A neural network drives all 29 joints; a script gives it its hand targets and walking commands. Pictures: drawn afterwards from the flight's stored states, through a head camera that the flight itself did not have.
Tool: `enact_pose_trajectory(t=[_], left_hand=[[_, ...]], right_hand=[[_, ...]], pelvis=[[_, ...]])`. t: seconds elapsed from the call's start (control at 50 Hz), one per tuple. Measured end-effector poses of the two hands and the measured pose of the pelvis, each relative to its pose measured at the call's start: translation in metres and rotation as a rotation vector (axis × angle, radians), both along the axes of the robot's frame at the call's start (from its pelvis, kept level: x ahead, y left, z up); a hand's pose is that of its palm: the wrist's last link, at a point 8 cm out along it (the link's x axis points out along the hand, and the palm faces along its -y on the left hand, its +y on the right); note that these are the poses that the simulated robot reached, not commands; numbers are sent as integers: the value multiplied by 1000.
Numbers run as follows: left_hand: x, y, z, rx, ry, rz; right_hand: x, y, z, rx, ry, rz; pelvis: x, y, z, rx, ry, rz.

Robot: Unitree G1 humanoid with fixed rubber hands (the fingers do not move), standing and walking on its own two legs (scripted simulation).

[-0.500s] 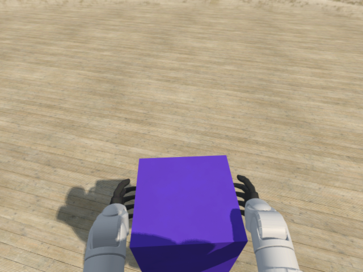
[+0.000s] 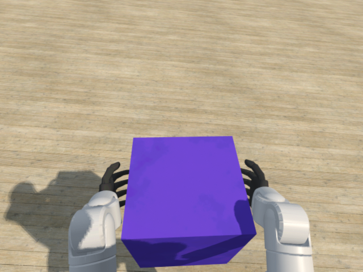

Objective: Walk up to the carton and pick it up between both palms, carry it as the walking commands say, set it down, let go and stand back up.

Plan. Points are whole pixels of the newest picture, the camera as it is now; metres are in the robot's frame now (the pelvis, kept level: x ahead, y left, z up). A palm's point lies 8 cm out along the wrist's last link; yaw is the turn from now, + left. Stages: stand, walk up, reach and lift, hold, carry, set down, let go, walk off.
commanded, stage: carry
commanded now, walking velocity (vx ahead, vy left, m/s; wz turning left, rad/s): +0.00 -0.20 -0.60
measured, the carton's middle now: (183, 205) +0.28 +0.00 +0.01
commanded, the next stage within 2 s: none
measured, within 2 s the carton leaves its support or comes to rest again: neither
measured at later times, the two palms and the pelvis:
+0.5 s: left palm (225, 209) +0.24 -0.08 +0.07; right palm out of the picture +0.15 -0.36 +0.06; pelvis -0.06 -0.13 +0.01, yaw -16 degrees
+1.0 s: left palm (324, 258) +0.15 -0.23 +0.08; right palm out of the picture +0.00 -0.49 +0.09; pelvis -0.16 -0.23 +0.02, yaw -34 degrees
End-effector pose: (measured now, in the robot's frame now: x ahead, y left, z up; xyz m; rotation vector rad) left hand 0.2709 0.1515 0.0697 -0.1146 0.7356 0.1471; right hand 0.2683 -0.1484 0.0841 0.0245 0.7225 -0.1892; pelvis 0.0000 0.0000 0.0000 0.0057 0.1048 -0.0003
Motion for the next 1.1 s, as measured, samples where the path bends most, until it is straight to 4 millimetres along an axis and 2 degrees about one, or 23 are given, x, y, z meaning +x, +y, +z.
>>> enact_pose_trajectory(t=[0.1, 0.2, 0.26, 0.34, 0.42, 0.52, 0.6, 0.7, 0.78, 0.86, 0.92, 1.0, 1.06, 1.1], left_hand=[[-17, -15, 4, 17, 69, -30], [-18, -49, 13, 9, 56, -66], [-15, -82, 16, 10, 32, -97], [-12, -140, 13, 35, 7, -159], [-16, -192, 8, 90, 50, -259], [-29, -236, 1, 77, 68, -343], [-43, -257, -2, 48, 34, -380], [-65, -266, -8, 4, 23, -380], [-86, -276, -4, 22, 62, -394], [-97, -299, 5, 22, 71, -426], [-106, -328, 11, 11, 53, -459], [-123, -380, 14, 8, 22, -517], [-142, -427, 10, 27, -3, -570], [-156, -457, 6, 73, -3, -629]], right_hand=[[-25, -16, -1, 7, 69, -20], [-39, -49, 8, 3, 57, -60], [-45, -80, 10, 4, 34, -91], [-60, -136, 0, 31, 7, -156], [-91, -182, -16, 81, 51, -252], [-129, -219, -18, 71, 69, -340], [-150, -237, -11, 44, 34, -378], [-172, -246, -3, -10, 26, -368], [-195, -254, -1, 0, 67, -374], [-220, -272, 3, 5, 76, -410], [-239, -296, 9, -2, 57, -447], [-273, -339, 10, -3, 27, -508], [-305, -378, -1, 16, 2, -562], [-330, -400, -12, 63, 1, -621]], pelvis=[[-8, -10, 12, -28, -14, -77], [-20, -33, 18, -58, -10, -132], [-26, -56, 16, -60, 0, -176], [-33, -93, 4, -49, 6, -222], [-44, -116, 7, -17, 8, -239], [-64, -135, 9, 2, -3, -296], [-80, -147, 4, -17, -3, -332], [-96, -161, -1, -19, -3, -372], [-106, -170, 9, -30, -15, -450], [-123, -183, 17, -56, -20, -494], [-139, -198, 20, -69, -11, -536], [-162, -228, 16, -66, 2, -593], [-181, -256, 3, -44, 0, -628], [-192, -268, 0, -46, -5, -635]])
